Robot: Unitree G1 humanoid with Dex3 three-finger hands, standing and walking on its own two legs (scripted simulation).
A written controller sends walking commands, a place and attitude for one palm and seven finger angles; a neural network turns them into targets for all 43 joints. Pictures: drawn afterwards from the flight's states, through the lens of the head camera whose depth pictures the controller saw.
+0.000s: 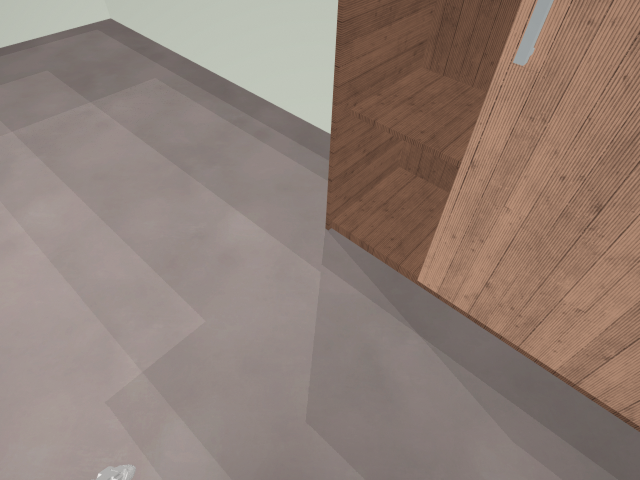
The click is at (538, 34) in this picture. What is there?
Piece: wardrobe's sliding door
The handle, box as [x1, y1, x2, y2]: [513, 0, 553, 65]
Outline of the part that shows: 553,0 537,1 513,62 523,65 527,61 528,57 534,49 533,45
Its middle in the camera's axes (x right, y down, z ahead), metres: +0.42 -0.46 +0.68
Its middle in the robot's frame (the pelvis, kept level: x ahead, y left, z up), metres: +0.87 -0.36 +0.28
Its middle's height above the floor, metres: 1.05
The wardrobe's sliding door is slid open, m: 0.44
